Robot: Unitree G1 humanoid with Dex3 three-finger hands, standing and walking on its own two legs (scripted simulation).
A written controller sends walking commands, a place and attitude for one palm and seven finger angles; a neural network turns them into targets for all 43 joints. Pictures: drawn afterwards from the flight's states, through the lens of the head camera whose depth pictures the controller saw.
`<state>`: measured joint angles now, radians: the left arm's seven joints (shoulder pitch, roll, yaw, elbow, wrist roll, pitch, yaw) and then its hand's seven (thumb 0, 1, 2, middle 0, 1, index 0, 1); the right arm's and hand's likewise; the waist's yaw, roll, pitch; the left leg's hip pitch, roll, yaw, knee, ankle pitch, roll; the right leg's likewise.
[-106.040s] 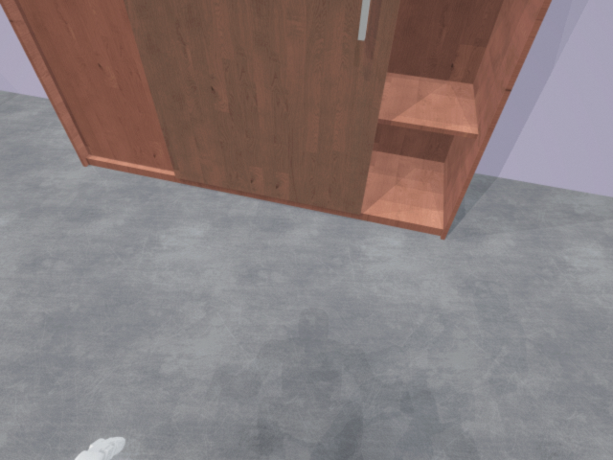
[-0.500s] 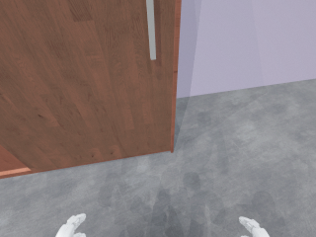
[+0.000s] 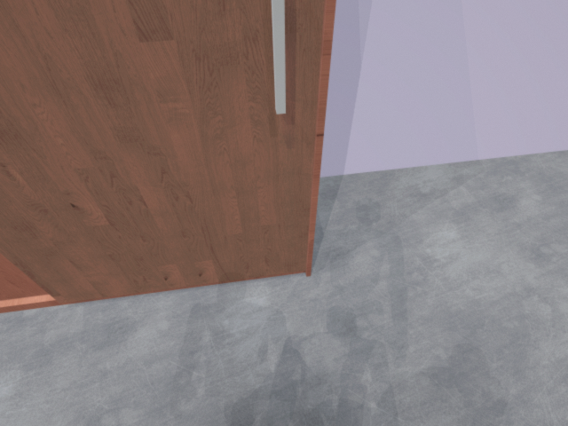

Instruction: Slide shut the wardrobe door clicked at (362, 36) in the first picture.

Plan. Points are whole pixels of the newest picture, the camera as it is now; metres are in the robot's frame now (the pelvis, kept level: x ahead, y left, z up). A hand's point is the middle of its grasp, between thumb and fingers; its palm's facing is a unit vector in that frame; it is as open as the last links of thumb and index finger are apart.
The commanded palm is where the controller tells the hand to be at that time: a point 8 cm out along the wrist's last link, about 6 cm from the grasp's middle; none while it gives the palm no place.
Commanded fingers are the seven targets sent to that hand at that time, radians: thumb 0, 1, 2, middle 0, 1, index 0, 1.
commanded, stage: let the arm hang, fingers relaxed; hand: left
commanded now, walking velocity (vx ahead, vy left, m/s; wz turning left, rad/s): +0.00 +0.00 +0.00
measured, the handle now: (277, 32) +0.72 +0.05 +0.21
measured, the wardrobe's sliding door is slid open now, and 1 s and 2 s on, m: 0.00 0.00 0.00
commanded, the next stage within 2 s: look to check the result in 0.38 s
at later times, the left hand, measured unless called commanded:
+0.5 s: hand out of the picture +0.06 +0.16 -0.17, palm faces -0.01 -0.98 -0.21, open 7.3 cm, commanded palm none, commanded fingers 0.00 0.90 0.90 -0.20 -0.30 -0.20 -0.30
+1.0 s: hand out of the picture +0.07 +0.15 -0.17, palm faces -0.01 -0.98 -0.21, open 7.4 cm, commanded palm none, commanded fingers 0.00 0.90 0.90 -0.20 -0.30 -0.20 -0.30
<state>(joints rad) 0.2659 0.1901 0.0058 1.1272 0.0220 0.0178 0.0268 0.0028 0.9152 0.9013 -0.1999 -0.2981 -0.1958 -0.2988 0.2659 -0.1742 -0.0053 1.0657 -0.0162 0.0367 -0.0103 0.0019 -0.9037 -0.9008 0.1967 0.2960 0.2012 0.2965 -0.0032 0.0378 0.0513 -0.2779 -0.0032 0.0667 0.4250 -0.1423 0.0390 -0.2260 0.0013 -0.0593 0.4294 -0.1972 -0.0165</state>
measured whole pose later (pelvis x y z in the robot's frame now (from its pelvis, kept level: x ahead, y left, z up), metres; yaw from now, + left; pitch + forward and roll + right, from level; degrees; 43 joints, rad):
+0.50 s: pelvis +0.03 -0.01 +0.00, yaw -1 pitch -1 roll +0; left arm 0.20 0.16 0.00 1.16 0.02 0.00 0.03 0.00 0.92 0.90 -0.20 -0.30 -0.20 -0.30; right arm 0.22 -0.17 0.00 1.14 -0.01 0.02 -0.02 0.00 -0.91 -0.90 0.20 0.30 0.20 0.30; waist -0.01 0.02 0.05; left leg -0.19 0.01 0.07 0.37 -0.17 0.02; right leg -0.14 0.01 -0.05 0.38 -0.22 -0.03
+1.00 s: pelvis +0.05 -0.02 +0.00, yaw -1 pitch -1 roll +0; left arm 0.22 0.15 0.00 1.17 0.02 -0.01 0.04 0.00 0.91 0.90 -0.20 -0.30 -0.20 -0.30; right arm 0.22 -0.17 0.00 1.15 -0.01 0.02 -0.03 0.00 -0.91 -0.90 0.20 0.30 0.20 0.30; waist 0.00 0.01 0.05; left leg -0.15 0.02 0.08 0.37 -0.20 0.00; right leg -0.10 0.03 -0.04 0.36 -0.24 -0.04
